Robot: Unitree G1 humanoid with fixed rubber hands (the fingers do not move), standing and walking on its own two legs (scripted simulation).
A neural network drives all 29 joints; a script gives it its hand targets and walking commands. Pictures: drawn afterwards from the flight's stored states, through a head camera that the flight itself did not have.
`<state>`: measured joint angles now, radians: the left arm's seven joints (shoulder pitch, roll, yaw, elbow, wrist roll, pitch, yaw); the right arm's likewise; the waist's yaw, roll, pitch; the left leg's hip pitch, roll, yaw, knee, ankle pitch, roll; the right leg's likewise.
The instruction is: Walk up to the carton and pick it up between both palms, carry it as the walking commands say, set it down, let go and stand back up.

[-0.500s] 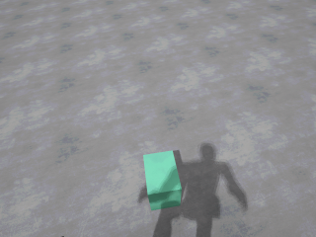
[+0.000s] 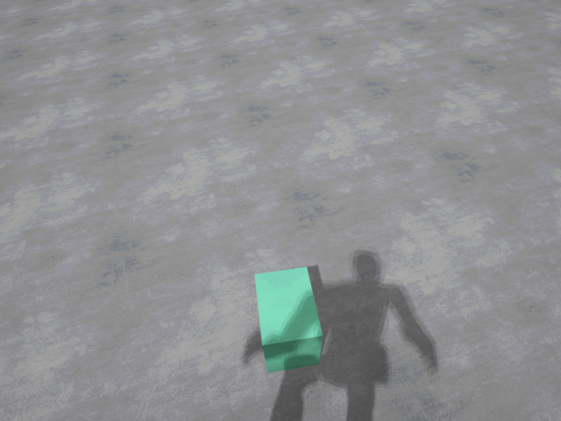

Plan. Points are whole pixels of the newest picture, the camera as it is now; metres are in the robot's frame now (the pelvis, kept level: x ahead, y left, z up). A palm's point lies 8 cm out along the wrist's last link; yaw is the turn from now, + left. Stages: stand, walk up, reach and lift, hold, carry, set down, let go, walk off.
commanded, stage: walk up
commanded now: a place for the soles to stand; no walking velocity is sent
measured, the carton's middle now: (287, 320) +0.56 +0.05 -0.64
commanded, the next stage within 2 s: none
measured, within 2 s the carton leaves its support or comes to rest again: neither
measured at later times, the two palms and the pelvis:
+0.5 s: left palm out of the picture +0.09 +0.35 -0.10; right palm out of the picture +0.10 -0.29 -0.11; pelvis +0.03 +0.02 +0.00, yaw +4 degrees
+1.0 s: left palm (79, 415) +0.17 +0.35 -0.11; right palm (490, 400) +0.20 -0.28 -0.11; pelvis +0.12 +0.03 +0.00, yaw +5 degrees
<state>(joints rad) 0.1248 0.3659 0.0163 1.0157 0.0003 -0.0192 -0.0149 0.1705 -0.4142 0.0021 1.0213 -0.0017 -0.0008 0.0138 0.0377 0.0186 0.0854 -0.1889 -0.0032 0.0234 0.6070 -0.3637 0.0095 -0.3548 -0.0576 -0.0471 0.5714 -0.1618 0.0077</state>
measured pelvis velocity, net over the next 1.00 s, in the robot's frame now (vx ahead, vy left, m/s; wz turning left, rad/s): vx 0.12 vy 0.03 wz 0.09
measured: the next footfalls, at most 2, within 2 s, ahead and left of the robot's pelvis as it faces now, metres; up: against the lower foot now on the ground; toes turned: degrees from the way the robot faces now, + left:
left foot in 0.86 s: +0.17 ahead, +0.17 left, +0.00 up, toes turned +2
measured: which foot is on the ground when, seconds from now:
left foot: down 0.00-0.60, up 0.62-0.84, down 0.86-1.00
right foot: down 0.00-1.00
